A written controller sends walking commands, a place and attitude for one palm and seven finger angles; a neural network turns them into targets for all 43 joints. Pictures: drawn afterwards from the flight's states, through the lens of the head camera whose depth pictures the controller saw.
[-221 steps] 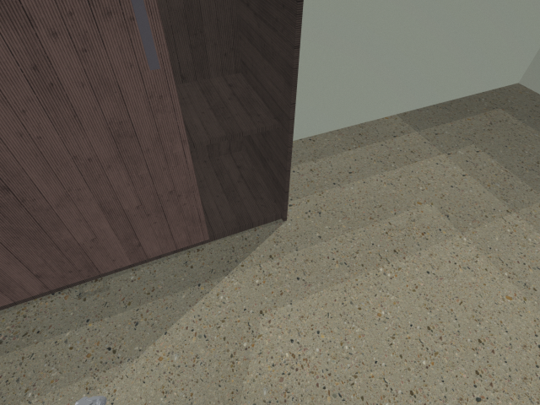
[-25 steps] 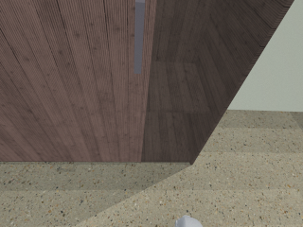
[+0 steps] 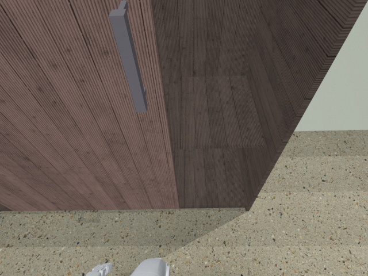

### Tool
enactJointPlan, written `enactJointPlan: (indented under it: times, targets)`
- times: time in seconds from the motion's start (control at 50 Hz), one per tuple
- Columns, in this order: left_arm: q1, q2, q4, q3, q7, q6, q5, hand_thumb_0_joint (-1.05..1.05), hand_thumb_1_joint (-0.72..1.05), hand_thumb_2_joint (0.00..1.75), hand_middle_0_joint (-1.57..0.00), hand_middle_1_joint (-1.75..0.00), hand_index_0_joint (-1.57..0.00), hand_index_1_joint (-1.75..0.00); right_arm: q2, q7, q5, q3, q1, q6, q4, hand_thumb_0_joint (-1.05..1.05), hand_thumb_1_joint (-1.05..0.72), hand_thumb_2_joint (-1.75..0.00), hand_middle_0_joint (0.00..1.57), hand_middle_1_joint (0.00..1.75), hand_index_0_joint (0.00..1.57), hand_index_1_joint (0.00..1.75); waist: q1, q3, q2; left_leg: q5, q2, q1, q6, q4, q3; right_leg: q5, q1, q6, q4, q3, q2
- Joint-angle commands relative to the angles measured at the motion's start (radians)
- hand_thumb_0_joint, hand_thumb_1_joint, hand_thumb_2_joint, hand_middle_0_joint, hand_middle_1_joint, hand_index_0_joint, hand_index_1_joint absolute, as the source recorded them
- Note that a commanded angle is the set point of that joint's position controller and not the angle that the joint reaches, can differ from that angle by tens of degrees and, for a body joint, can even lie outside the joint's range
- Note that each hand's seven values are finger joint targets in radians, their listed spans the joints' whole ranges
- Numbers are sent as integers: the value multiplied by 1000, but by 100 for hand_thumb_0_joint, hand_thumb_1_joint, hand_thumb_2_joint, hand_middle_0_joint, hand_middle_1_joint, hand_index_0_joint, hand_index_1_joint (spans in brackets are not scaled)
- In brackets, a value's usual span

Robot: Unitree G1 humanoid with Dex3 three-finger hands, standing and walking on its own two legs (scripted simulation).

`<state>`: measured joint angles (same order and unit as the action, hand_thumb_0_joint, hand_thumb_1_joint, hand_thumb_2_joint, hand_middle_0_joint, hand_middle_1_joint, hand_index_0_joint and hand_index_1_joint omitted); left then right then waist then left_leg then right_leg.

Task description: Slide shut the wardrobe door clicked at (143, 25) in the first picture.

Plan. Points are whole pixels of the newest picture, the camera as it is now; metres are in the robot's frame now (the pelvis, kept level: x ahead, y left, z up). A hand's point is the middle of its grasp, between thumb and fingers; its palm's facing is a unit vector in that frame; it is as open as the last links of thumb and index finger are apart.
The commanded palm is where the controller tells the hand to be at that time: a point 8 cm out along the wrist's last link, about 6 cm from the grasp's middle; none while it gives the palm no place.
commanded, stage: come to a stop and stand still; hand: left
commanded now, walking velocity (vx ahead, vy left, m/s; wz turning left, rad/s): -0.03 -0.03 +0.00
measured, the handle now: (133, 63) +0.48 +0.13 +0.21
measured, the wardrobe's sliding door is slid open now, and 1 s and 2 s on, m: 0.36 0.36 0.36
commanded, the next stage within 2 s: look again from close up in 1.16 s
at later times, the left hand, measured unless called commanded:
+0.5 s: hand out of the picture -0.04 +0.26 -0.17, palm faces +0.02 -0.97 -0.23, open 7.4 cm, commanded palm none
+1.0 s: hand out of the picture -0.06 +0.19 -0.17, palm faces +0.02 -0.99 -0.16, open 7.3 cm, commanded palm none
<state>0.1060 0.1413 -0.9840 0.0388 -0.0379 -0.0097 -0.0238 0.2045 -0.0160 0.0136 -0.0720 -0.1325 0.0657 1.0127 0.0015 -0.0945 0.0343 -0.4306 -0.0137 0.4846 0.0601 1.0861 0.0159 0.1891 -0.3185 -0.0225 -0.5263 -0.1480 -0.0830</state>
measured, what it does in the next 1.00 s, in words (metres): steps on the spot: left foot, then right foot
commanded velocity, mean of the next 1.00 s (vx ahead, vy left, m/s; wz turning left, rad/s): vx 0.00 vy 0.00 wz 0.00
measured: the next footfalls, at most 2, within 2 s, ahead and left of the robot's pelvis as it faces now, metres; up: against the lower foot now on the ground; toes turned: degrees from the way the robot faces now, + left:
left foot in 0.16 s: +0.04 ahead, +0.14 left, +0.00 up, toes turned +3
right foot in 0.52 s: -0.04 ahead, -0.05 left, +0.00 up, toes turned -2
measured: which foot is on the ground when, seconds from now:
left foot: up 0.00-0.14, down 0.16-1.00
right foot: down 0.00-0.16, up 0.18-0.50, down 0.52-1.00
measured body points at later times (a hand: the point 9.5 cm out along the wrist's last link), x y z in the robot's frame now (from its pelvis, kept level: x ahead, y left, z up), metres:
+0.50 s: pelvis -0.02 +0.07 +0.01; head +0.00 +0.08 +0.46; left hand -0.04 +0.31 -0.15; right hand +0.01 -0.16 -0.15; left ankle +0.00 +0.14 -0.73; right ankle -0.08 -0.05 -0.72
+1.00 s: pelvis -0.03 +0.04 +0.01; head -0.03 +0.04 +0.46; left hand -0.06 +0.25 -0.15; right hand -0.09 -0.15 -0.16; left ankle +0.00 +0.14 -0.73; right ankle -0.08 -0.05 -0.73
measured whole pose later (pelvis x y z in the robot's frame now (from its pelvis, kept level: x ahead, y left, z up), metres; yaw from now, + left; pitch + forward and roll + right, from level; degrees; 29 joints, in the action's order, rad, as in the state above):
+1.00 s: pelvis -0.03 +0.04 +0.01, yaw -1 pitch -1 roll +1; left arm 0.33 0.10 -1.15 -0.01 -0.04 0.00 0.00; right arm 0.11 -0.03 0.00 0.00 -0.36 0.01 1.19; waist 0.02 0.00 0.00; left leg -0.16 0.02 0.20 -0.03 0.37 0.09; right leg 0.30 -0.10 -0.03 -0.41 -0.03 0.01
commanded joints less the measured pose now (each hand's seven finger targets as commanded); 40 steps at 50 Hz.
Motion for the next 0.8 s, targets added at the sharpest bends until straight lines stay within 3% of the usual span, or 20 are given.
enactJointPlan:
  times: [0.0, 0.04, 0.06, 0.1, 0.12, 0.14, 0.16, 0.18, 0.22, 0.26, 0.34, 0.38, 0.42, 0.46, 0.48, 0.5, 0.52, 0.56, 0.64, 0.78]
  targets:
    - [49, 224, 67, 53, -10, 1, -13, 0, 90, 90, -20, -30, -20, -30, 23, 11, 0, -4, -113, -7, -45, 0, -90, -90, 20, 30, 20, 30, -5, 134, -225, 5, -16, -102, -6, -118, -6, -398, 50, -152, 173, 180, -250]
    - [57, 237, 71, 58, -6, -3, -18, 0, 90, 90, -20, -30, -20, -30, 27, 11, -3, -1, -103, -23, -62, 0, -90, -90, 20, 30, 20, 30, -11, 146, -242, -2, -15, -151, -16, -255, 7, -306, 62, -146, 162, 199, -242]
    - [64, 241, 66, 58, -4, -6, -16, 0, 90, 90, -20, -30, -20, -30, 29, 10, -3, 1, -118, -28, -63, 0, -90, -90, 20, 30, 20, 30, -6, 151, -214, 42, -10, -203, -20, -341, 24, -245, 43, -135, 146, 205, -234]
    - [51, 235, 68, 56, 1, -15, -6, 0, 90, 90, -20, -30, -20, -30, 43, 11, 0, 7, -189, -43, -48, 0, -90, -90, 20, 30, 20, 30, 35, 149, -172, 212, -11, -348, -27, -607, 46, -85, -25, -68, 72, 176, -187]
    - [84, 186, 72, 45, 5, -24, 4, 0, 90, 90, -20, -30, -20, -30, 98, 11, 4, 1, -186, -54, -52, 0, -90, -90, 20, 30, 20, 30, 25, 139, 10, 233, -97, -376, -50, -726, -66, 68, -86, -19, -51, 124, -97]
    - [114, 124, 84, 34, 9, -30, 11, 0, 90, 90, -20, -30, -20, -30, 182, 10, 15, -9, -136, -56, -91, 0, -90, -90, 20, 30, 20, 30, 8, 81, 282, 335, -299, -256, -123, -844, -302, 310, -147, 42, -193, 46, 26]
    - [99, 146, 84, 31, 6, -41, 4, 0, 90, 90, -20, -30, -20, -30, 192, -3, 17, -7, -62, -52, -116, 0, -90, -90, 20, 30, 20, 30, 2, 39, 250, 321, -338, -111, -186, -890, -336, 358, -97, 41, -352, 143, 39]
    - [97, 150, 63, 39, 5, -48, 0, 0, 90, 90, -20, -30, -20, -30, 172, -14, 19, 0, -22, -54, -114, 0, -90, -90, 20, 30, 20, 30, -12, 42, 238, 285, -292, -87, -185, -895, -290, 321, -83, 38, -449, 193, 49]
    - [156, 165, 17, 45, 13, -45, -3, 0, 90, 90, -20, -30, -20, -30, 129, -21, 13, 19, 22, -55, -113, 0, -90, -90, 20, 30, 20, 30, -42, 38, 155, 252, -208, -138, -175, -865, -174, 225, -114, 39, -548, 201, 63]
    - [194, 161, -14, 34, 17, -33, -1, 0, 90, 90, -20, -30, -20, -30, 109, -23, 2, 27, -11, -66, -96, 0, -90, -90, 20, 30, 20, 30, -41, 92, 70, 376, -186, -272, -188, -843, -139, 189, -137, 49, -525, 188, 56]
    - [175, 129, -33, 9, 11, -24, 6, 0, 90, 90, -20, -30, -20, -30, 93, -34, -4, 27, -114, -75, -30, 0, -90, -90, 20, 30, 20, 30, 1, 150, 77, 555, -218, -474, -225, -822, -173, 251, -102, 63, -295, 162, 34]
    - [166, 115, -47, -4, 8, -23, 7, 0, 90, 90, -20, -30, -20, -30, 93, -35, -3, 24, -142, -74, -2, 0, -90, -90, 20, 30, 20, 30, 15, 132, 66, 584, -225, -475, -229, -824, -188, 277, -37, 57, -170, 151, 36]
    - [199, 103, -75, -10, 4, -21, 10, 0, 90, 90, -20, -30, -20, -30, 98, -32, -4, 23, -156, -73, 23, 0, -90, -90, 20, 30, 20, 30, 10, 136, 61, 561, -217, -465, -217, -824, -187, 235, 28, 47, -54, 142, 41]
    - [255, 105, -113, -13, -3, -13, 11, 0, 90, 90, -20, -30, -20, -30, 82, -27, -11, 26, -152, -75, 44, 0, -90, -90, 20, 30, 20, 30, -12, 132, 47, 479, -189, -400, -187, -809, -174, 117, 133, 36, 110, 140, 33]
    - [277, 110, -132, -17, -5, -5, 11, 0, 90, 90, -20, -30, -20, -30, 67, -25, -14, 33, -154, -78, 51, 0, -90, -90, 20, 30, 20, 30, -18, 122, 2, 408, -157, -356, -149, -793, -158, 23, 188, 27, 211, 159, 15]
    - [279, 120, -142, -20, -9, 4, 11, 0, 90, 90, -20, -30, -20, -30, 44, -22, -20, 37, -155, -81, 57, 0, -90, -90, 20, 30, 20, 30, -6, 106, -28, 328, -119, -319, -107, -793, -125, -27, 205, 5, 225, 214, -31]
    - [262, 127, -143, -26, -9, 8, 13, 0, 90, 90, -20, -30, -20, -30, 35, -17, -21, 42, -159, -81, 64, 0, -90, -90, 20, 30, 20, 30, 5, 73, -27, 278, -92, -317, -82, -812, -111, -17, 168, -13, 218, 227, -61]
    - [241, 108, -148, -29, -7, 20, 14, 0, 90, 90, -20, -30, -20, -30, 34, -16, -13, 46, -170, -78, 88, 0, -90, -90, 20, 30, 20, 30, 11, 50, -159, 341, -81, -357, -88, -778, -79, -44, 113, -16, 222, 236, -48]
    - [249, 87, -151, -34, -11, 19, 18, 0, 90, 90, -20, -30, -20, -30, 32, -16, -11, 54, -203, -80, 124, 0, -90, -90, 20, 30, 20, 30, 12, 16, -81, 280, -87, -370, -91, -812, -78, 43, 79, -9, 227, 228, -31]
    - [283, 68, -155, -33, -12, 17, 18, 0, 90, 90, -20, -30, -20, -30, -1, -18, -8, 59, -238, -73, 147, 0, -90, -90, 20, 30, 20, 30, 4, -47, -53, 186, -77, -300, -87, -814, -76, 138, 50, -12, 246, 231, -25]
